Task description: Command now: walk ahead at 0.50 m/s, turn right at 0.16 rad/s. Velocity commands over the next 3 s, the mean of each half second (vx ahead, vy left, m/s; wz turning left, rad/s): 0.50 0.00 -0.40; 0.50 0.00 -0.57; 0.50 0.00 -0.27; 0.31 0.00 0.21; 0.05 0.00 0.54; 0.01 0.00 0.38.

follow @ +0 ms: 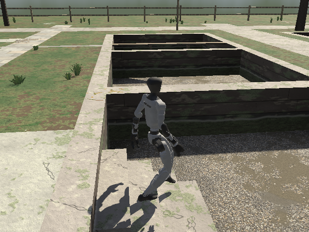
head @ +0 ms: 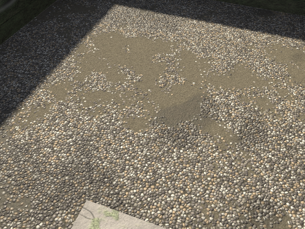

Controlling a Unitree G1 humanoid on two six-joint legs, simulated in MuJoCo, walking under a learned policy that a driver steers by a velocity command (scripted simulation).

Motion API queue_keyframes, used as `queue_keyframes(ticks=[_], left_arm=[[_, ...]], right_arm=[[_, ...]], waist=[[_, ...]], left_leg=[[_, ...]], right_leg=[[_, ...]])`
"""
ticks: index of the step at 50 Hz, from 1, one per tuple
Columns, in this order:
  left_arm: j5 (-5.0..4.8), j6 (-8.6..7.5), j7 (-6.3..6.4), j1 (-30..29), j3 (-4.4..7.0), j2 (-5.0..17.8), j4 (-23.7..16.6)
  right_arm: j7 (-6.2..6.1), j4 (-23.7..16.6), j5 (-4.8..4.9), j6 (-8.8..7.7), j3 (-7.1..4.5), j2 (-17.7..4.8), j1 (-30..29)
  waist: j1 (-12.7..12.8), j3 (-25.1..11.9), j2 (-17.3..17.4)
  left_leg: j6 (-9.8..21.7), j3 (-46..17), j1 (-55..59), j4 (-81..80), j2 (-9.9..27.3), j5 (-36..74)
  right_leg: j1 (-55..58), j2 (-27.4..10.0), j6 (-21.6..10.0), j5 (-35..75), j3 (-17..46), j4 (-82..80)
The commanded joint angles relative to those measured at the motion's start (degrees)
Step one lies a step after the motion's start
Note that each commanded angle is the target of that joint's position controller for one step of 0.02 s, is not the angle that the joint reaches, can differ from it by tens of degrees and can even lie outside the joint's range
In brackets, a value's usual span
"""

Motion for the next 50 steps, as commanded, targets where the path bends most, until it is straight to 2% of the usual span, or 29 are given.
queue_keyframes(ticks=[1,3,4,5,6,7,8,10,12,13,14,15,17,20,23,28,32,34,36,37,38,39,40,42,44,45,46,48,50], left_arm=[[1.66,-0.69,-1.75,4.93,0.31,6.26,-0.15],[0.54,0.66,-1.36,4.06,1.27,10.79,-0.96],[1.21,1.77,-1.94,0.66,1.43,12.11,-1.71],[2.68,2.89,-4.24,1.55,1.15,12.61,-0.69],[2.81,2.99,-6.67,7.41,0.87,9.25,2.12],[-0.35,2.49,-8.16,20.85,0.79,1.62,4.35],[-2.35,1.39,-8.44,8.96,1.54,6.14,-1.73],[-3.39,0.27,-5.59,-6.96,1.27,6.02,-10.71],[-1.44,0.37,-3.42,-5.74,0.79,3.12,-9.44],[0.03,1.22,-3.56,-6.18,0.54,0.98,-9.08],[0.50,1.65,-4.18,-4.30,0.86,1.96,-7.87],[0.30,2.02,-4.46,-4.51,1.68,3.35,-7.09],[0.55,1.81,-5.40,-3.29,1.42,2.62,-7.48],[0.71,1.54,-4.86,-14.33,0.94,3.76,-11.92],[-0.72,1.81,-5.32,-19.28,1.41,6.64,-12.41],[0.30,2.71,-5.00,-31.62,1.11,7.52,-17.96],[0.85,2.28,-4.83,-36.33,0.56,6.51,-17.22],[1.92,1.64,-4.21,-25.65,1.94,8.27,-12.60],[1.69,0.12,-3.04,5.58,6.86,16.57,-1.59],[0.91,1.18,-2.85,18.96,7.67,20.44,2.95],[1.73,0.96,-1.52,22.40,8.45,21.03,4.10],[0.84,-0.09,-0.93,19.99,7.99,18.53,3.99],[-0.68,-0.08,-1.38,8.15,5.81,11.15,-0.29],[0.35,-0.68,-2.57,-14.38,1.63,3.40,-7.94],[-1.56,-1.25,-3.19,-23.39,1.58,8.12,-12.28],[-0.56,-2.02,-3.09,-22.30,2.08,9.51,-13.95],[-0.12,-3.35,-2.42,-18.88,0.81,6.01,-14.03],[0.11,-4.37,-0.35,-14.05,1.36,8.17,-14.41],[0.56,-3.54,-1.78,-12.50,1.61,12.94,-15.14]], right_arm=[[1.73,-6.39,-3.41,0.22,2.07,-2.14,-5.00],[1.50,-6.99,-1.89,-0.30,2.89,-1.60,-5.45],[1.09,-1.87,0.26,-0.74,2.17,-3.61,5.90],[0.42,3.76,0.85,-1.37,-0.97,-10.02,22.06],[0.53,7.87,-0.34,-1.05,-3.91,-15.78,38.13],[2.04,8.45,-0.19,-0.72,-4.53,-19.51,39.78],[2.26,8.44,-2.82,-0.28,-4.40,-18.77,40.46],[1.34,6.48,-1.06,-0.81,-2.43,-10.89,26.41],[0.30,4.56,-3.15,-2.84,1.89,2.22,17.59],[-0.77,5.35,-2.40,-4.20,1.72,2.28,18.45],[-1.90,5.19,-0.60,-5.71,2.26,3.65,19.15],[-2.39,6.43,-0.13,-6.43,2.30,2.20,21.83],[-2.70,5.99,-2.60,-6.49,1.64,-1.60,20.03],[-4.07,11.08,-2.83,-6.70,2.98,1.91,31.00],[-3.09,12.32,-3.51,-6.70,4.37,2.77,34.17],[-4.77,11.20,-1.33,-5.91,4.30,0.33,33.91],[-6.63,13.14,0.91,-2.70,2.03,-2.16,39.29],[-5.17,12.03,-1.68,-2.25,1.53,-3.78,35.88],[-1.01,9.66,-2.51,-1.76,0.77,-7.12,27.43],[2.65,8.48,-1.44,-1.70,1.65,-1.21,32.01],[3.55,0.26,0.51,-3.69,0.76,-3.67,17.86],[2.53,-6.94,2.36,-6.25,0.33,-4.82,3.71],[0.95,-9.98,2.81,-7.10,0.17,-5.18,0.22],[-1.79,-7.16,0.53,-5.75,0.61,-2.92,8.47],[-2.33,-4.46,-0.80,-3.10,0.52,0.17,15.56],[-1.07,-4.52,-1.34,-2.40,1.71,1.34,19.79],[-0.76,-4.29,-1.70,-2.52,2.16,0.99,18.34],[-1.61,-5.04,1.12,-2.60,2.89,-1.13,15.40],[-1.79,-8.14,0.87,-1.28,1.79,-5.03,10.37]], waist=[[0.52,13.36,-1.96],[0.62,10.65,-1.53],[-3.65,8.09,0.02],[-9.95,4.06,2.43],[-15.70,-5.03,9.01],[-8.59,-21.31,13.45],[-13.09,-15.74,7.74],[-11.32,-0.86,0.21],[-2.43,6.23,-4.58],[-1.70,9.63,1.08],[-2.91,9.26,-2.04],[-3.21,8.41,-0.14],[-0.48,3.99,1.08],[-6.32,6.98,-1.69],[-6.56,8.17,-0.45],[-8.67,12.47,-0.62],[-13.74,11.46,-1.98],[-9.22,8.08,-0.29],[6.39,0.79,-10.63],[6.55,-21.06,-18.43],[11.40,-21.30,-12.59],[13.85,-11.40,-8.26],[8.16,-5.10,2.17],[-6.11,9.78,2.14],[-11.85,9.61,-5.31],[-12.80,6.60,-6.27],[-9.59,5.64,-2.86],[-5.10,5.27,0.61],[-8.18,7.12,-3.35]], left_leg=[[0.83,2.41,11.63,-8.71,0.59,-6.98],[-0.40,3.78,18.86,-14.27,-1.35,-14.37],[-0.68,2.34,28.03,-20.81,0.13,-7.13],[0.31,4.55,45.25,-21.45,0.57,-1.06],[6.82,2.15,67.20,-13.23,5.79,6.95],[14.76,-2.16,84.06,9.19,14.62,33.18],[16.77,-7.99,77.53,6.00,17.03,34.68],[13.78,-11.36,50.45,-9.74,19.16,-22.68],[8.92,-3.47,22.43,-14.92,14.66,-20.73],[10.12,-2.53,17.92,-17.53,12.83,-23.05],[11.96,0.10,15.61,-21.30,12.20,-25.83],[13.65,-0.40,16.06,-21.40,13.15,-26.67],[12.41,3.27,16.17,-14.58,10.54,-19.24],[9.32,1.70,34.05,-10.18,12.97,-24.72],[7.72,8.69,20.85,-8.83,9.37,-36.13],[4.27,8.75,26.51,-2.29,9.35,-36.78],[4.52,7.32,39.44,5.53,9.68,-25.33],[3.31,8.46,29.65,18.08,9.93,-22.45],[-2.35,13.83,7.97,47.98,2.56,-33.12],[-6.62,11.58,-9.92,78.65,-4.55,-78.96],[-6.63,6.30,-22.86,82.23,-4.71,-81.99],[-7.34,4.03,-35.87,79.85,-4.49,-83.49],[-5.29,-0.22,-35.54,63.01,-0.96,-74.94],[1.38,-6.18,-14.67,37.67,5.08,-53.58],[0.82,0.95,16.81,24.98,0.98,-39.22],[0.61,4.07,23.78,31.50,-0.51,-26.49],[-0.83,-3.05,18.10,22.07,1.63,-9.37],[-4.54,0.69,28.15,0.17,-0.88,4.10],[-6.38,4.11,36.73,1.55,-1.57,-6.23]], right_leg=[[-18.47,-12.10,-10.81,15.40,14.93,-10.70],[-12.56,-10.93,-10.23,23.16,18.00,-4.33],[-12.04,-9.95,-8.23,23.76,17.45,5.04],[-16.92,-7.44,-5.27,27.05,14.90,18.43],[-27.92,-0.94,-0.41,17.91,13.03,40.51],[-36.98,-0.09,0.05,-2.18,10.25,63.28],[-48.82,0.74,1.07,-2.00,8.87,71.83],[-56.81,-5.77,-3.30,13.53,12.06,59.14],[-39.32,-12.82,-6.20,36.71,18.19,33.74],[-39.63,-13.02,-6.92,37.29,15.24,30.31],[-36.17,-12.01,-6.63,46.37,16.92,17.48],[-35.65,-11.35,-5.73,47.91,16.10,15.31],[-33.44,-10.52,-4.55,50.09,13.91,17.40],[-50.94,-12.53,-2.85,63.63,18.85,0.00],[-33.45,-9.91,-3.25,73.93,11.78,-6.24],[-29.33,-9.87,-3.28,65.32,8.27,-19.40],[-28.31,-8.07,-1.42,53.24,3.18,-31.92],[-9.66,-7.41,-2.29,54.31,2.57,-30.64],[29.60,-5.61,-8.03,73.96,-2.21,-35.67],[64.18,-16.99,-21.40,103.05,12.38,-11.38],[66.58,-19.32,-22.69,103.51,20.05,-11.08],[59.76,-20.24,-22.77,78.70,23.90,-15.44],[44.51,-21.34,-20.16,54.81,26.33,-19.95],[-3.08,-19.66,-16.95,42.32,22.67,-27.16],[-39.06,-10.91,-17.17,33.44,15.63,-28.88],[-46.33,-8.57,-16.19,31.66,14.33,-23.63],[-41.98,-6.92,-14.27,25.43,15.41,-18.03],[-42.81,-0.37,-8.50,10.70,9.71,-9.55],[-45.54,-2.48,-8.81,1.60,17.34,-5.71]])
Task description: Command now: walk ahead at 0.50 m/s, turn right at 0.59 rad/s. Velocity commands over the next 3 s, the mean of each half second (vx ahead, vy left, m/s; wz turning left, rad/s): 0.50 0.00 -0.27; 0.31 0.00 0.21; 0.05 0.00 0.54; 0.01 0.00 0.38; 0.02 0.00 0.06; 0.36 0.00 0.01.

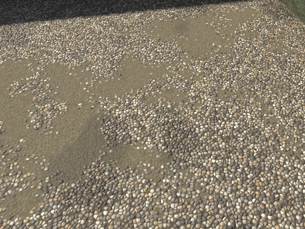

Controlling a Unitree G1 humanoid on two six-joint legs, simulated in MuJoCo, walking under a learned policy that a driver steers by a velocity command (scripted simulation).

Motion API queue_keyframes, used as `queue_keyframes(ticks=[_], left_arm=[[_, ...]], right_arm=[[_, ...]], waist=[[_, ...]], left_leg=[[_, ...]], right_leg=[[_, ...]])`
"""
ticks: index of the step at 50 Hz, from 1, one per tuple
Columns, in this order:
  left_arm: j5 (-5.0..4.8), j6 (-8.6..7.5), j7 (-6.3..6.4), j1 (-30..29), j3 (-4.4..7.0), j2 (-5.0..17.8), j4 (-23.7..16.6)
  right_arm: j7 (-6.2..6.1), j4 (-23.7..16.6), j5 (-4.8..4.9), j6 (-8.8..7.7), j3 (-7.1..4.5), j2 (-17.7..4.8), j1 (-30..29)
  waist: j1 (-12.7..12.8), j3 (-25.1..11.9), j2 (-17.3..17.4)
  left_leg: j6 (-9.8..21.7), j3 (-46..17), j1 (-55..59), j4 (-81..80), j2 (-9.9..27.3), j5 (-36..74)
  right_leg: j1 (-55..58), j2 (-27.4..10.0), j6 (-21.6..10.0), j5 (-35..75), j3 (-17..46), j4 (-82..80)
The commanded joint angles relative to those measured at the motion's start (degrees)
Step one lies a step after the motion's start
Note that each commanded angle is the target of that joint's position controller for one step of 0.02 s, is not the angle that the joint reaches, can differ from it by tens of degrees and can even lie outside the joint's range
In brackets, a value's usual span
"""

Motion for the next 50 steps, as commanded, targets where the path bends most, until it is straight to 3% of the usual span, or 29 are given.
queue_keyframes(ticks=[1,3,4,5,6,7,8,9,10,11,12,14,15,18,20,22,24,25,26,27,28,30,31,35,40,47,48,49,50], left_arm=[[-0.67,-0.75,-0.52,-7.29,1.68,10.67,-7.50],[-1.98,1.96,-0.83,-5.54,1.88,12.29,-6.87],[-9.54,4.55,3.14,-1.46,3.52,7.23,-3.17],[-9.74,4.52,3.14,9.09,2.75,1.55,0.58],[-11.11,3.47,3.85,11.28,2.17,0.29,-1.54],[-11.16,2.91,4.81,6.17,1.98,0.74,-4.02],[-12.53,2.67,5.38,-3.46,1.69,-0.07,-9.15],[-11.56,3.44,6.38,-15.46,1.96,0.91,-11.04],[-11.53,4.33,6.13,-18.92,1.46,0.56,-13.14],[-9.72,5.52,5.70,-19.02,1.31,0.04,-12.73],[-9.44,5.87,4.91,-20.30,1.83,0.61,-13.13],[-6.00,4.82,3.91,-21.26,2.99,3.49,-14.33],[-4.87,4.33,3.35,-22.06,3.27,3.31,-14.17],[-7.24,4.41,1.86,-31.46,2.72,1.63,-16.82],[-7.48,4.02,0.83,-37.22,2.63,1.21,-17.89],[-7.24,3.53,0.24,-38.59,3.36,2.38,-18.17],[-6.60,3.33,0.31,-29.36,5.53,6.01,-15.44],[-6.43,3.42,0.71,-16.73,7.17,9.79,-12.09],[-5.19,3.82,0.99,-5.64,8.81,16.96,-9.55],[-5.92,4.56,1.11,-1.02,8.11,14.46,-7.81],[-5.96,4.83,1.41,-7.41,7.36,12.04,-8.35],[-6.04,4.18,1.18,-20.69,6.21,8.23,-10.60],[-5.58,3.51,0.90,-23.82,5.70,5.93,-10.75],[-4.44,1.78,1.37,-21.33,5.98,7.28,-6.70],[-4.88,2.80,3.79,-20.77,6.18,9.61,-4.94],[-7.09,5.50,5.83,-20.27,7.54,13.07,-4.77],[-7.29,5.87,6.01,-21.02,7.67,13.33,-5.40],[-6.37,5.94,5.92,-18.85,7.55,12.77,-5.99],[-3.64,5.33,5.14,-16.45,6.30,8.94,-8.01]], right_arm=[[0.19,0.80,-0.67,2.30,-0.38,-4.89,9.66],[1.37,4.95,-0.14,1.89,-1.90,-9.89,13.27],[0.39,5.50,8.45,0.99,-5.15,-9.17,17.81],[0.73,10.53,6.43,0.14,-4.96,-11.60,30.07],[1.16,12.50,7.11,0.80,-6.60,-14.81,33.88],[1.66,13.32,7.47,1.83,-7.05,-13.92,33.96],[1.36,14.92,7.39,2.07,-7.25,-14.53,32.58],[0.15,13.89,5.54,2.05,-4.64,-4.69,27.66],[-0.58,13.65,4.30,1.18,-3.78,-4.51,23.02],[-0.69,13.35,4.33,0.78,-2.50,-1.86,17.72],[-0.88,13.50,4.35,0.39,-1.33,1.99,15.08],[-2.63,10.08,2.83,0.08,-1.73,-2.39,8.25],[-3.54,10.33,3.47,-0.25,-2.34,-4.79,10.27],[-4.94,12.68,7.20,-0.14,-3.95,-8.29,16.77],[-5.07,14.14,7.29,0.84,-4.78,-7.49,21.27],[-4.29,15.61,6.47,1.66,-5.36,-6.87,25.11],[-3.48,15.46,6.03,1.77,-5.57,-6.63,24.89],[-3.24,14.18,5.53,1.41,-5.37,-5.98,22.20],[-2.11,12.14,5.43,0.07,-3.19,0.59,26.24],[-0.69,12.65,6.28,-2.03,-3.58,-0.94,25.06],[-0.51,10.57,7.81,-2.62,-5.12,-4.46,19.46],[-2.40,7.42,6.64,-1.77,-6.07,-5.55,11.71],[-3.17,7.68,5.92,-0.81,-6.53,-4.87,12.76],[-3.96,7.51,5.97,1.28,-6.55,-1.36,15.03],[-2.77,3.06,5.32,1.68,-5.71,-0.04,5.43],[-0.12,-2.44,4.98,2.60,-6.57,-4.05,1.76],[0.09,-1.73,4.86,2.48,-7.25,-5.28,5.60],[-0.41,-1.05,4.66,2.42,-8.78,-9.34,10.03],[-1.29,-1.65,3.88,2.73,-10.01,-15.13,12.97]], waist=[[-9.65,9.88,-3.37],[-9.79,10.70,-1.25],[-9.10,-0.68,-0.17],[-8.96,-12.62,11.54],[-9.95,-16.54,16.18],[-10.50,-16.81,14.05],[-10.32,-13.41,11.42],[-11.77,-6.25,-0.25],[-8.57,-1.53,-0.96],[-5.27,2.54,-4.98],[-3.50,6.89,-2.48],[-1.41,7.36,-0.44],[-2.62,3.42,1.29],[-5.61,3.67,3.00],[-8.69,6.99,-0.66],[-9.34,6.60,0.81],[-4.38,-1.13,3.46],[1.38,-8.69,3.00],[1.94,-20.74,-10.48],[2.74,-27.46,-14.85],[1.57,-17.07,-13.39],[-3.96,-4.78,-6.26],[-6.59,-3.44,-6.08],[-9.67,-2.01,-5.89],[-7.51,-2.12,-6.98],[-7.23,-3.83,-8.63],[-9.26,-5.66,-7.28],[-10.29,-9.26,-1.51],[-8.39,-14.79,11.60]], left_leg=[[-1.68,5.51,31.34,-11.59,-1.60,-0.23],[1.58,3.66,28.49,-27.72,0.58,4.36],[3.56,1.61,29.96,-29.98,1.98,8.93],[7.24,0.07,57.39,-7.77,9.14,39.14],[11.75,-9.93,69.18,-0.85,15.72,39.35],[13.94,-16.79,65.61,-6.64,18.52,23.39],[18.53,-26.51,62.27,-16.78,21.67,-7.20],[17.58,-26.01,52.71,-23.00,20.52,-17.46],[18.76,-29.44,41.08,-22.73,22.71,-19.37],[17.31,-23.97,29.78,-21.43,20.37,-19.10],[12.05,-15.80,24.16,-20.23,14.47,-24.58],[9.73,-0.49,4.74,-28.70,4.25,-21.68],[9.56,3.24,2.47,-30.19,2.01,-17.77],[10.85,1.19,16.20,-33.92,5.76,-15.42],[10.35,-0.17,29.96,-30.82,8.16,-13.50],[9.46,0.28,36.23,-26.20,9.15,-4.46],[7.96,3.91,37.38,-13.46,5.61,12.85],[6.18,5.95,25.80,0.57,3.72,9.54],[2.20,8.34,0.82,27.79,-4.96,-19.64],[2.84,-2.09,-6.53,36.53,-8.48,-49.90],[3.21,-1.77,-14.44,40.06,-5.38,-47.44],[3.26,1.39,-9.76,31.03,-0.74,-36.70],[3.04,1.06,-4.73,27.46,0.81,-34.66],[1.57,0.23,0.78,20.42,-0.49,-30.41],[1.49,3.22,3.41,-0.37,-3.12,-14.46],[4.86,6.84,5.99,-11.81,-6.10,-24.11],[6.12,8.19,12.02,-16.37,-8.11,-21.30],[8.58,3.27,23.25,-18.18,-6.11,-2.13],[17.10,-15.15,40.88,-14.44,7.37,27.54]], right_leg=[[-30.67,-7.84,-7.79,-2.22,13.81,-6.82],[-13.03,-9.76,-5.83,2.63,19.55,5.56],[-4.21,-3.52,-2.77,15.23,13.23,25.16],[-24.30,2.37,1.12,-12.16,8.02,51.31],[-46.18,2.14,3.89,-12.50,6.10,72.04],[-53.36,-0.49,4.61,-6.73,3.91,79.46],[-62.59,-2.54,4.08,0.02,0.14,76.66],[-64.26,-5.23,2.50,7.01,1.01,72.54],[-59.42,-8.58,1.45,11.62,4.67,64.27],[-54.85,-9.63,0.69,11.67,6.07,60.03],[-54.61,-9.72,-1.25,19.85,9.62,46.85],[-31.67,-9.45,0.88,38.20,1.63,13.14],[-19.09,-8.64,1.98,47.47,-1.53,2.87],[-15.27,-7.49,3.96,47.23,-2.35,-14.22],[-22.95,-6.88,1.99,42.09,-3.51,-23.39],[-21.01,-5.44,-0.57,38.67,-5.03,-27.37],[-4.93,-2.05,-3.80,37.27,-7.11,-29.48],[15.15,-6.40,-6.84,44.64,-1.52,-24.65],[41.79,-23.56,-17.27,39.38,24.78,-26.08],[45.35,-28.21,-20.00,31.97,41.71,-35.94],[38.87,-26.19,-17.41,27.58,33.69,-37.53],[15.99,-20.52,-12.51,35.21,18.91,-41.76],[9.72,-18.22,-10.77,38.62,13.78,-43.42],[1.39,-17.94,-10.69,62.52,3.27,-44.38],[3.22,-15.93,-7.55,67.55,-5.89,-42.87],[14.70,-19.84,-4.30,67.07,-6.00,-30.77],[14.18,-17.91,-2.61,67.51,-7.38,-24.16],[8.33,-13.61,0.83,58.89,-9.68,-12.17],[-10.78,-5.52,5.00,22.42,-10.67,7.44]])
Over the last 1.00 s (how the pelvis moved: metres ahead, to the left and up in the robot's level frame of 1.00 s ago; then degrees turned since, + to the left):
0.60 -0.05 -0.35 -32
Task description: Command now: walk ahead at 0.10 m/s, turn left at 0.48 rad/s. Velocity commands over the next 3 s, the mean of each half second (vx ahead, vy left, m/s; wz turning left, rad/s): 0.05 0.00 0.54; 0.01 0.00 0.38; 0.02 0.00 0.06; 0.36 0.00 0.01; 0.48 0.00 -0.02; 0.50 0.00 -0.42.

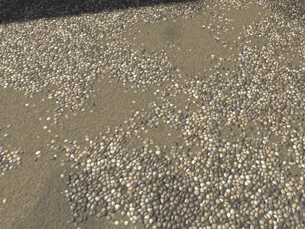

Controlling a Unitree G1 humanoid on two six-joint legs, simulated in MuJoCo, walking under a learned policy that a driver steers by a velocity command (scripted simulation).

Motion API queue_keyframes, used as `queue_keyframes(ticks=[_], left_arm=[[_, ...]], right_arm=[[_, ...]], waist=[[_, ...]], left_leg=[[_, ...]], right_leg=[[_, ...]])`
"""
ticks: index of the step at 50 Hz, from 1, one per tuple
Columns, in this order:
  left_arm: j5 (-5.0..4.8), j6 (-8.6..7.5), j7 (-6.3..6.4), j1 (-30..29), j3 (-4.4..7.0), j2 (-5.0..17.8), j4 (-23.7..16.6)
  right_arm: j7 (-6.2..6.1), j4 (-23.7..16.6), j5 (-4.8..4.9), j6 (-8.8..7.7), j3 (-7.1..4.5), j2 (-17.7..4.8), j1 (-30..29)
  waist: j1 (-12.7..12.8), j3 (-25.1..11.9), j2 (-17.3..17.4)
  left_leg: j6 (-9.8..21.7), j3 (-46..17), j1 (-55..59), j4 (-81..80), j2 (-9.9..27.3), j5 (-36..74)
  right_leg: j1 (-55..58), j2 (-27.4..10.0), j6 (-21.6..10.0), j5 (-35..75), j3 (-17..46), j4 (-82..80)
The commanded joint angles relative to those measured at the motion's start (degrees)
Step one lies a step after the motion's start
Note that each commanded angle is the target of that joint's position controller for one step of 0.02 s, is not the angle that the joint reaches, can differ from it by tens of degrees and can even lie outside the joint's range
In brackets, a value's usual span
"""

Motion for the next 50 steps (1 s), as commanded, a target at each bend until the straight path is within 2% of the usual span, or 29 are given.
queue_keyframes(ticks=[1,2,3,4,5,6,8,13,19,21,22,23,24,25,26,27,28,29,32,34,37,40,43,44,45,46,47,48,50], left_arm=[[1.82,-1.50,-1.33,4.66,-0.26,4.64,-6.04],[0.20,-1.42,-1.96,2.43,0.34,6.92,-5.87],[-0.30,-0.59,-1.65,-0.90,0.33,6.81,-6.48],[0.40,0.50,-0.83,-2.46,0.52,6.24,-6.10],[1.05,1.50,-0.15,-3.31,0.93,6.83,-6.65],[1.17,2.23,-0.01,-3.60,0.85,5.99,-7.08],[0.68,2.51,0.19,-3.35,0.55,4.32,-7.56],[0.52,2.55,0.50,-6.33,0.69,4.95,-9.05],[-0.26,1.20,-0.80,-6.91,0.95,5.75,-10.25],[-0.41,0.66,-1.56,-3.52,1.25,6.01,-9.55],[-0.21,0.60,-1.89,-0.92,1.82,7.21,-8.90],[0.85,0.81,-1.87,1.21,2.83,10.73,-8.79],[2.84,1.23,-1.84,0.18,3.72,15.52,-9.20],[3.58,0.89,-1.74,-3.01,3.14,12.10,-11.69],[2.78,0.87,-1.31,-6.81,2.41,9.21,-13.36],[1.80,1.02,-1.19,-8.90,1.93,7.39,-13.99],[0.79,1.14,-1.06,-8.94,1.61,6.61,-14.20],[0.57,1.40,-0.91,-8.26,1.35,6.65,-14.10],[0.97,2.31,-0.52,-4.83,1.48,7.51,-13.91],[1.00,2.55,-0.35,-1.83,1.81,8.87,-13.39],[0.65,2.52,-0.95,-2.78,2.38,11.05,-13.81],[-0.17,2.49,-1.87,-2.51,2.48,11.85,-13.60],[-1.52,2.56,-2.04,-2.67,1.75,10.47,-12.72],[-1.07,2.14,-2.24,-0.16,1.17,8.82,-11.81],[1.60,1.40,-2.90,1.02,-0.21,5.12,-12.87],[1.51,1.07,-2.90,-0.52,-0.61,4.43,-13.92],[1.10,1.38,-2.40,-3.66,0.20,8.00,-14.01],[0.58,1.72,-2.29,-4.69,0.53,8.62,-13.90],[0.91,2.85,-1.79,-2.98,0.90,8.70,-12.49]], right_arm=[[-0.56,-2.79,-1.13,-0.09,-3.79,-15.12,14.18],[-0.55,-4.96,-1.21,0.19,-3.07,-12.21,11.09],[-0.88,-6.34,-0.51,0.53,-2.62,-10.47,6.65],[-1.15,-6.93,0.35,1.21,-2.21,-9.15,4.39],[-1.36,-7.29,0.69,1.76,-1.96,-8.43,3.49],[-1.39,-7.71,0.31,2.30,-2.14,-8.91,2.93],[-2.12,-8.49,-0.21,2.72,-2.54,-9.91,3.09],[-3.69,-10.16,0.48,3.41,-3.04,-11.14,3.24],[-4.04,-11.65,0.35,4.57,-3.09,-10.97,3.72],[-4.17,-12.46,0.86,5.01,-3.01,-10.93,2.71],[-4.24,-12.71,1.22,5.22,-2.81,-10.29,3.21],[-4.21,-13.02,1.29,5.34,-2.14,-7.79,4.70],[-3.88,-15.66,2.14,4.81,-2.19,-7.47,4.41],[-3.29,-14.85,0.63,3.79,-3.75,-12.77,4.91],[-2.84,-13.08,0.82,3.86,-4.49,-14.28,6.87],[-2.96,-11.20,0.99,4.55,-4.38,-12.98,8.62],[-3.08,-10.73,0.74,5.19,-4.01,-11.62,9.32],[-2.83,-10.84,0.78,5.63,-3.49,-9.96,9.36],[-2.59,-13.23,1.70,5.94,-2.65,-8.46,5.30],[-2.66,-14.57,1.35,5.81,-1.97,-7.40,2.86],[-2.28,-15.21,0.66,5.49,-0.94,-6.08,2.32],[-1.90,-14.94,0.91,5.48,-1.08,-7.01,2.61],[-1.32,-12.64,0.79,5.22,-1.12,-5.97,6.55],[-1.45,-12.85,0.45,5.15,-1.27,-7.41,6.92],[-2.22,-13.59,-0.10,5.22,-2.01,-11.94,8.23],[-1.95,-13.39,-1.33,4.78,-1.41,-11.19,5.05],[-1.49,-13.84,-1.82,3.81,-0.79,-8.14,4.05],[-1.42,-12.75,-2.07,2.98,-0.24,-6.87,3.22],[-1.53,-12.15,-1.11,2.01,-0.29,-7.88,0.33]], waist=[[-3.48,-25.97,16.10],[-4.17,-24.38,8.86],[-3.45,-19.26,3.88],[-2.52,-14.15,-1.01],[-1.45,-11.91,-0.90],[-0.53,-10.43,0.87],[-0.20,-10.23,4.47],[-1.16,-10.37,6.59],[-2.04,-8.82,9.34],[0.01,-8.61,9.28],[1.00,-8.72,8.22],[0.56,-9.63,0.89],[-1.76,-6.96,-18.22],[-1.44,-7.25,-15.38],[-2.88,-7.08,-10.55],[-3.67,-5.96,-7.81],[-3.18,-5.06,-7.07],[-2.88,-4.01,-6.95],[-0.37,-2.84,-9.04],[1.43,-3.90,-10.16],[1.42,-5.18,-11.32],[1.54,-5.08,-12.57],[-1.35,-4.65,-11.07],[-0.89,-6.30,-8.21],[0.94,-10.46,4.93],[1.13,-9.44,14.40],[-1.58,-7.97,10.81],[-1.30,-6.67,10.19],[-0.52,-4.70,9.88]], left_leg=[[21.10,-36.38,43.77,-5.40,23.00,43.74],[18.43,-32.60,40.35,-6.94,20.39,31.95],[14.87,-27.34,34.61,-7.71,17.47,23.40],[12.25,-23.64,27.03,-8.92,15.09,18.00],[10.81,-22.18,20.94,-10.07,13.07,13.11],[9.74,-21.45,16.58,-11.19,10.99,9.54],[9.22,-21.03,14.59,-11.80,9.33,8.21],[7.39,-24.29,13.26,-12.74,8.23,-6.41],[6.35,-29.39,14.22,-12.22,7.08,-10.50],[4.88,-29.66,13.18,-10.26,5.46,-8.41],[3.05,-28.50,10.44,-8.26,3.37,-9.79],[0.29,-23.69,3.05,0.73,-0.76,-19.59],[-2.79,-10.22,-8.55,14.43,-10.06,-30.25],[-5.26,-11.94,-9.54,28.07,-6.09,-30.77],[-5.82,-11.51,-8.44,33.69,-5.04,-26.74],[-6.54,-10.32,-8.21,36.32,-4.64,-23.50],[-7.23,-9.75,-9.48,39.82,-4.45,-20.68],[-7.87,-8.63,-9.44,42.54,-4.33,-19.53],[-9.47,-4.97,-10.90,37.33,-2.49,-16.27],[-10.07,-4.98,-9.39,30.98,-1.24,-17.32],[-9.34,-2.42,-0.78,20.57,0.51,-20.58],[-7.92,0.29,6.23,11.08,-0.07,-20.42],[-4.14,2.20,17.70,-10.35,-1.65,-5.88],[-2.60,-2.07,25.46,-12.02,1.19,1.47],[0.66,-14.73,34.74,-8.60,12.59,22.00],[8.73,-19.23,28.55,-8.29,19.44,23.68],[10.70,-19.08,25.27,-10.16,18.08,16.29],[9.40,-17.36,24.44,-10.70,16.10,13.17],[7.47,-14.75,21.80,-10.56,14.06,13.61]], right_leg=[[-26.49,6.25,1.90,-15.50,11.12,41.45],[-29.63,3.12,0.95,-11.79,15.48,45.42],[-31.39,1.50,0.77,-6.49,15.02,43.88],[-30.74,-0.28,1.24,-3.26,14.38,39.17],[-27.68,-1.15,1.21,-1.33,14.16,33.85],[-24.63,-0.36,1.16,0.17,13.09,29.65],[-22.26,1.30,1.64,1.48,12.32,23.29],[-19.75,2.25,2.76,6.38,14.21,14.01],[-14.05,3.32,2.04,5.27,14.19,3.11],[-7.49,3.50,0.78,9.32,12.79,-6.61],[-1.42,1.47,-0.25,12.82,12.96,-12.41],[6.30,-8.38,-3.80,14.58,20.28,-15.66],[6.11,-19.82,-12.97,24.79,35.32,-19.70],[2.72,-24.24,-17.14,28.92,38.59,-19.85],[2.00,-20.89,-14.91,29.87,31.73,-18.15],[1.71,-16.30,-11.59,28.74,25.66,-16.92],[2.47,-14.55,-10.37,28.00,22.74,-16.59],[1.68,-13.65,-10.58,29.81,20.21,-16.80],[5.06,-12.35,-11.45,29.23,15.54,-17.83],[8.32,-13.64,-12.60,30.67,15.92,-17.34],[6.52,-14.69,-13.06,32.05,14.24,-16.49],[4.79,-15.34,-13.36,32.78,14.47,-15.15],[1.75,-13.32,-9.85,32.29,12.87,-10.50],[-2.70,-11.82,-5.93,27.29,11.57,-8.22],[-10.89,-7.10,-0.74,11.48,6.71,2.07],[-14.54,-3.66,2.04,-5.73,5.82,3.36],[-13.87,-4.09,3.34,-7.86,7.88,7.17],[-14.45,-4.15,3.47,-6.93,8.77,8.90],[-13.48,-4.28,4.15,-4.47,9.80,10.06]])
Over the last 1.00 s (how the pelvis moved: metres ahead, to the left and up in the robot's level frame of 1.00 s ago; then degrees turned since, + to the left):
0.54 0.03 -0.12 3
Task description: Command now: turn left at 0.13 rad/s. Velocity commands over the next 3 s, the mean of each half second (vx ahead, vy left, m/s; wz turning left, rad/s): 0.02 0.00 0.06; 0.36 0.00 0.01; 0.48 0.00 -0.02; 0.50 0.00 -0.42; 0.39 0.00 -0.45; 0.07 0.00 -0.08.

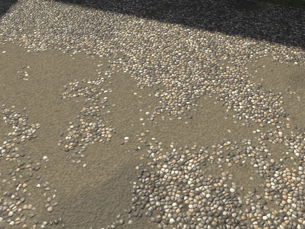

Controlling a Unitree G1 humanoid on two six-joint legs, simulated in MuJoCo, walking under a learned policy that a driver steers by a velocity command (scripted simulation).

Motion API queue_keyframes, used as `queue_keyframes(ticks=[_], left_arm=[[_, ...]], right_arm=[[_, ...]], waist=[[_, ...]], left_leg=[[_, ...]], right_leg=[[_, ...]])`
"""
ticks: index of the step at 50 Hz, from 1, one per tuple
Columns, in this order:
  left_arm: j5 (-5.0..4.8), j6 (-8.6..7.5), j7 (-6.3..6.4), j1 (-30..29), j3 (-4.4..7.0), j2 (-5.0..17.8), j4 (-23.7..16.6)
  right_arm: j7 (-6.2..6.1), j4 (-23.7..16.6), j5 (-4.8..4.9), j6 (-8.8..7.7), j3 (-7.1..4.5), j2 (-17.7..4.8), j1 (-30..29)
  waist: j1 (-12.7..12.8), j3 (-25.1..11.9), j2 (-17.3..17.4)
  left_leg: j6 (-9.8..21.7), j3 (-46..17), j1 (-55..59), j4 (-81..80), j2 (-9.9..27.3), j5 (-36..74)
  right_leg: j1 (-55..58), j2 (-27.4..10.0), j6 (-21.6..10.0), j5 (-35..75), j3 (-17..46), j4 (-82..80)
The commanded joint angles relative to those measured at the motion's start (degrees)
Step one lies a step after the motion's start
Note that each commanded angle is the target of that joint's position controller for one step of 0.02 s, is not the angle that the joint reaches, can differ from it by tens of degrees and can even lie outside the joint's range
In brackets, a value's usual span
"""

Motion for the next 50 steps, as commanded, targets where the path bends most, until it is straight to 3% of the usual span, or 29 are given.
queue_keyframes(ticks=[1,4,6,7,8,9,10,11,14,20,22,24,25,27,28,29,31,32,33,34,35,37,39,41,43,45,48,50], left_arm=[[0.23,0.07,0.43,-0.97,1.49,5.54,-3.32],[-0.21,0.00,-0.06,0.14,0.73,3.29,-2.53],[0.10,-0.30,-0.49,1.22,0.29,2.53,-1.92],[0.82,-0.43,-0.65,1.05,0.35,3.74,-1.96],[0.93,-0.46,-0.64,0.83,0.73,6.38,-2.51],[0.12,-0.46,-0.64,-0.14,1.50,8.87,-1.44],[-0.16,-0.66,-0.84,-0.74,1.13,6.52,-1.87],[0.26,-0.91,-0.77,-0.91,0.74,5.38,-1.49],[0.54,-1.75,-0.33,-0.55,0.22,4.29,-0.82],[0.36,-1.55,0.54,0.11,-0.17,3.90,0.30],[-0.24,-1.22,0.71,2.00,0.32,5.10,1.27],[-0.91,-1.41,0.82,2.77,0.55,5.83,1.03],[-1.14,-1.99,0.79,4.16,0.56,5.91,1.10],[-1.39,-3.12,0.61,6.29,1.24,7.93,1.88],[-1.53,-3.37,0.53,6.24,1.40,8.31,1.87],[-1.63,-3.52,0.37,4.73,1.35,8.19,1.46],[-2.11,-3.33,-0.13,-1.13,0.79,6.15,-0.31],[-1.88,-3.70,-0.15,-4.37,-0.07,3.27,-1.98],[-1.95,-4.96,-0.01,-6.18,-0.54,1.17,-4.36],[-2.25,-6.06,0.16,-7.49,0.19,4.14,-5.27],[-2.98,-6.61,-0.27,-5.18,0.73,5.10,-4.47],[-2.58,-7.02,-1.11,-4.37,0.39,3.59,-3.53],[-1.88,-6.82,-2.16,-6.22,0.40,2.55,-3.78],[-1.38,-6.50,-3.05,-8.47,-0.47,0.00,-4.49],[-1.30,-6.42,-3.58,-12.51,-1.33,-1.59,-5.95],[-1.65,-6.30,-3.74,-15.01,-1.33,-0.56,-6.97],[-1.95,-6.19,-3.71,-16.33,-0.83,2.13,-8.13],[-1.68,-6.35,-3.64,-13.57,0.09,4.38,-7.81]], right_arm=[[-0.29,-2.87,0.24,-2.18,-2.07,-8.45,-3.65],[-0.15,-1.46,0.51,-1.84,-1.47,-6.71,-4.25],[-0.07,-0.39,1.04,-1.50,-0.99,-5.74,-4.45],[0.03,0.39,0.86,-1.62,-0.90,-5.23,-2.60],[0.20,0.97,0.17,-1.71,-0.97,-5.42,-0.81],[0.40,1.04,-0.13,-1.63,-1.11,-5.43,1.07],[0.24,1.51,-0.12,-1.47,-1.21,-6.78,-1.24],[0.04,1.47,0.28,-1.31,-1.37,-6.69,-2.42],[-0.51,2.32,0.42,-0.73,-1.29,-5.54,-2.09],[-0.72,5.24,0.62,-1.19,-1.47,-5.32,-0.62],[-0.97,6.77,1.08,-1.07,-1.91,-6.22,1.52],[-1.22,6.70,1.76,-1.74,-2.00,-6.16,1.75],[-1.15,6.51,2.22,-2.60,-1.92,-5.53,1.64],[-0.64,6.31,2.97,-4.51,-1.76,-3.94,1.12],[-0.38,6.20,3.00,-5.16,-1.87,-4.25,0.55],[-0.06,6.56,3.11,-5.68,-1.95,-4.21,1.65],[0.45,10.41,2.99,-6.25,-2.49,-4.64,9.76],[0.38,12.62,2.68,-6.51,-3.58,-7.86,15.65],[0.76,13.97,2.53,-6.92,-5.25,-13.97,21.43],[1.17,13.35,1.68,-7.49,-4.72,-13.14,22.39],[0.99,12.73,1.33,-7.91,-3.59,-10.03,19.91],[0.89,11.97,1.61,-7.84,-2.82,-8.23,17.33],[0.72,12.49,1.57,-6.87,-1.71,-5.68,17.36],[0.10,13.00,1.89,-6.29,-1.58,-6.17,18.19],[-0.58,13.00,1.93,-5.95,-1.84,-8.39,17.85],[-0.67,13.45,1.99,-6.08,-2.14,-10.22,18.69],[-0.53,14.55,2.80,-6.37,-2.41,-10.79,18.65],[-0.55,14.79,2.68,-6.05,-2.78,-11.75,17.32]], waist=[[-0.66,-5.31,12.33],[-0.47,-6.13,10.70],[0.77,-6.31,9.51],[-0.02,-6.61,7.44],[-1.91,-5.61,3.86],[-4.40,-3.92,-2.23],[-2.05,-2.38,-1.30],[-1.96,-1.83,-1.21],[-1.78,-2.15,-0.69],[-1.26,-1.96,1.85],[-1.03,-2.27,1.53],[-0.69,2.51,-0.06],[-0.25,4.23,-1.72],[-0.40,5.31,-7.20],[-0.45,6.09,-7.72],[-1.63,6.07,-7.98],[-6.16,4.07,-6.05],[-8.29,2.89,0.70],[-8.92,1.50,15.88],[-9.85,2.24,17.06],[-7.21,2.78,11.40],[-5.64,2.07,6.94],[-5.22,1.85,7.30],[-5.51,1.94,7.18],[-6.09,3.02,6.88],[-6.51,3.65,8.30],[-5.37,5.21,9.35],[-2.61,2.98,9.64]], left_leg=[[10.69,-11.65,4.72,-7.31,14.22,27.96],[10.23,-9.52,4.36,-5.42,12.39,28.72],[8.06,-8.50,3.13,-4.12,10.63,22.81],[5.63,-8.01,2.37,-3.60,8.79,15.62],[3.58,-6.78,1.05,-2.61,6.08,6.86],[2.05,-4.47,1.21,-3.91,3.74,3.17],[0.98,-3.42,2.46,-2.31,3.07,2.35],[0.90,-2.90,2.64,-1.40,2.92,2.90],[1.08,-3.04,2.25,-1.02,3.22,5.96],[0.23,-2.71,1.12,-1.13,3.15,6.49],[0.90,-0.61,-0.70,0.57,1.03,-8.60],[2.16,0.03,-7.05,2.59,0.52,-20.71],[2.56,0.51,-9.92,5.07,0.56,-20.62],[2.66,4.02,-12.73,12.80,0.09,-12.19],[3.47,3.14,-12.06,13.49,1.06,-10.76],[4.55,2.88,-9.27,11.15,1.57,-10.76],[6.20,3.00,6.29,0.55,0.87,-6.07],[7.85,-5.71,11.58,-4.54,5.53,-9.00],[13.40,-26.57,19.44,-13.67,16.04,-13.08],[18.52,-38.90,23.09,-17.55,22.94,-7.26],[17.63,-34.44,24.96,-15.24,22.31,-3.62],[13.83,-24.41,25.69,-15.61,19.29,2.58],[10.96,-15.92,22.86,-17.29,16.03,12.67],[10.37,-10.32,19.57,-18.20,13.85,16.90],[9.85,-6.72,14.44,-19.35,12.44,16.52],[9.66,-5.36,10.75,-20.66,12.57,14.47],[8.80,-5.33,12.50,-20.41,15.42,15.95],[7.41,-3.97,15.46,-15.49,16.19,28.63]], right_leg=[[-2.27,-0.78,1.21,0.26,2.74,4.43],[2.29,0.22,1.09,5.01,1.24,-2.40],[8.34,0.75,0.31,17.46,0.55,-13.78],[11.31,-0.28,-0.39,25.69,2.20,-15.40],[11.92,-2.55,-1.70,31.52,4.21,-15.87],[8.40,-2.35,-3.84,24.31,3.75,-14.26],[5.38,-1.66,-4.69,18.48,3.99,-15.73],[4.42,-1.58,-4.48,16.54,4.32,-16.64],[5.38,-0.93,-3.72,17.20,3.76,-16.41],[6.60,-0.27,-3.97,16.12,3.43,-15.74],[6.41,0.74,-5.61,1.37,3.06,-15.77],[3.46,-1.71,-8.64,-14.35,7.57,-19.07],[3.85,-4.30,-10.48,-18.33,11.73,-21.45],[5.99,-12.07,-14.99,-22.01,23.16,-27.71],[4.56,-13.95,-16.23,-20.52,26.00,-29.19],[3.00,-13.87,-15.85,-17.40,25.05,-28.84],[-4.10,-7.94,-11.57,-7.98,15.04,-23.31],[-8.67,-2.40,-7.81,-0.45,7.04,-12.46],[-18.15,5.30,-3.64,5.13,-2.40,6.97],[-27.96,5.45,-3.94,-4.34,2.93,18.97],[-31.84,2.50,-5.46,-2.38,5.92,24.96],[-33.98,-0.84,-7.52,6.28,5.12,24.22],[-29.80,-2.28,-7.08,11.64,3.22,17.93],[-25.80,-1.21,-5.44,16.22,0.65,10.26],[-20.33,0.42,-4.23,21.58,-1.00,0.81],[-14.37,2.07,-3.90,25.62,-2.16,-5.06],[-12.00,1.94,-5.81,26.96,-0.58,-9.16],[-7.21,3.18,-7.84,25.09,-1.19,-10.33]])
Over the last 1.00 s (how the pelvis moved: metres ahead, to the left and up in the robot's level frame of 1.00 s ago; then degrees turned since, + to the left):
0.05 -0.02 0.01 29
